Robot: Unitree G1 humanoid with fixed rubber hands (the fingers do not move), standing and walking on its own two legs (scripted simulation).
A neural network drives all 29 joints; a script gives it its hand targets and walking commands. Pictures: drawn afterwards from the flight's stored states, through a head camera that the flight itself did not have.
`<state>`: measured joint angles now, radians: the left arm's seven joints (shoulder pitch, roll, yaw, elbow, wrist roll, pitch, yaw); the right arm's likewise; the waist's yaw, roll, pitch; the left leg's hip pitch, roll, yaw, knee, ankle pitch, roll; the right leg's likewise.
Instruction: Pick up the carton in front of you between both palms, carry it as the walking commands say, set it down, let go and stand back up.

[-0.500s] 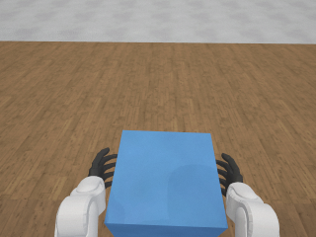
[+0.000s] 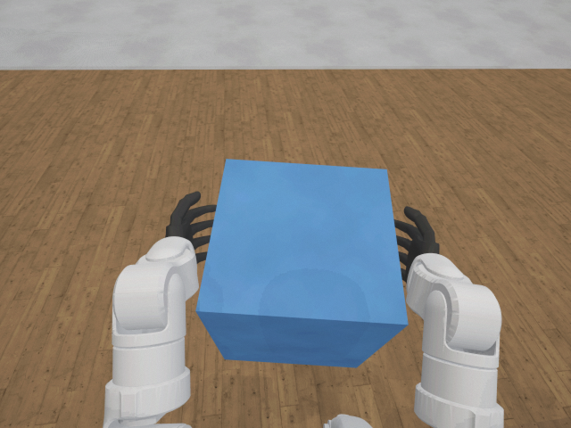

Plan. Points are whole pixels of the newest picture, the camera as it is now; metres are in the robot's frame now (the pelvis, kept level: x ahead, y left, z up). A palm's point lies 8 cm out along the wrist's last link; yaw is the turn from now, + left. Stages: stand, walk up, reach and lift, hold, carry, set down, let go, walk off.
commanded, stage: carry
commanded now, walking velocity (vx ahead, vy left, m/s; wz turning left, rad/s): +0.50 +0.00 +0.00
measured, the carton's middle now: (297, 273) +0.33 -0.01 +0.03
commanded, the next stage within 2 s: none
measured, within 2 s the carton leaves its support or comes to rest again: neither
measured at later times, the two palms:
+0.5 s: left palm (216, 118) +0.67 +0.14 +0.05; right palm (361, 119) +0.70 -0.15 +0.04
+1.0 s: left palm (235, 53) +1.02 +0.14 +0.02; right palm (344, 62) +1.00 -0.16 +0.02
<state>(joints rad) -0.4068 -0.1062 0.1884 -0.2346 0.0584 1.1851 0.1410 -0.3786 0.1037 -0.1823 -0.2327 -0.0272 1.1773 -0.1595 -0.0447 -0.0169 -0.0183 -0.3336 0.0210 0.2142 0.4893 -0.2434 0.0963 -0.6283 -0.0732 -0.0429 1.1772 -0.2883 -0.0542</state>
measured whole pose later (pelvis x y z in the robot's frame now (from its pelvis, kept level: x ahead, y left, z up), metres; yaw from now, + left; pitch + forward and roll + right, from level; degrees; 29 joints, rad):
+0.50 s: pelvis +0.34 -0.04 -0.02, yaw +3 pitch +6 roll +2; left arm -0.48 -0.11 0.26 -0.12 0.02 1.07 0.15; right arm -0.49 0.13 -0.24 -0.14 -0.06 1.11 -0.16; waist 0.06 -0.02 0.07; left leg -0.60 0.02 0.01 1.10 -0.37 0.04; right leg -0.36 0.02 -0.13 0.55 -0.18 -0.14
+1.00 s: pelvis +0.66 +0.01 -0.07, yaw +0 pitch +5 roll -2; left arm -0.50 -0.12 0.26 -0.11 0.07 1.10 0.14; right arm -0.50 0.09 -0.23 -0.08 -0.01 1.10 -0.16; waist -0.07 0.02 0.04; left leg -0.33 -0.07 0.11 0.52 -0.16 0.14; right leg -0.61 0.00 -0.01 0.86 -0.25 -0.04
